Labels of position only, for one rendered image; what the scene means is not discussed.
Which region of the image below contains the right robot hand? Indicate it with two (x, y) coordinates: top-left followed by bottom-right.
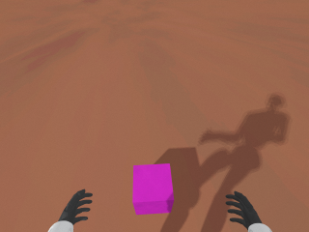
(225, 191), (263, 231)

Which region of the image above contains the left robot hand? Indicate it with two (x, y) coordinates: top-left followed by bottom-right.
(58, 189), (93, 225)

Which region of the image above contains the left robot forearm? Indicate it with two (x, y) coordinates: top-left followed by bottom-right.
(48, 220), (73, 232)

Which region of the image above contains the carton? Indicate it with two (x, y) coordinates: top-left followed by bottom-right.
(132, 163), (174, 215)

